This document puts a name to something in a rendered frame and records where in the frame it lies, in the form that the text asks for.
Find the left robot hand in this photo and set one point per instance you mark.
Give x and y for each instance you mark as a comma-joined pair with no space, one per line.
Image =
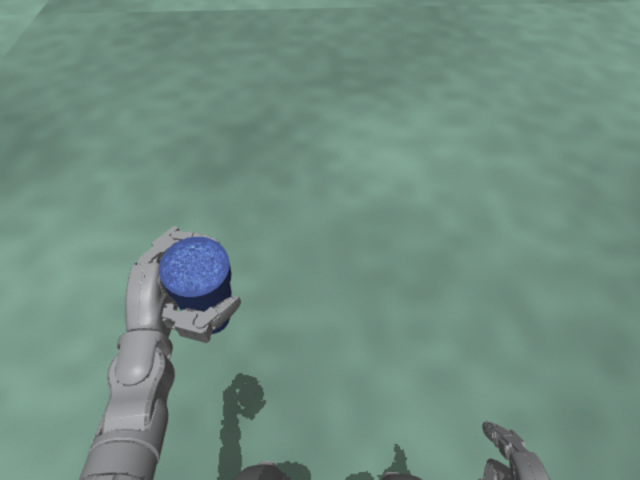
149,306

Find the cup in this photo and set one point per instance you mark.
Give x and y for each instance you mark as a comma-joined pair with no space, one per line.
196,273

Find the right robot hand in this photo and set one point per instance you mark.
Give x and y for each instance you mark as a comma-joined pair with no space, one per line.
524,465

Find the left robot arm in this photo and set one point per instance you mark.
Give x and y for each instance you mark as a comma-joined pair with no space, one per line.
129,439

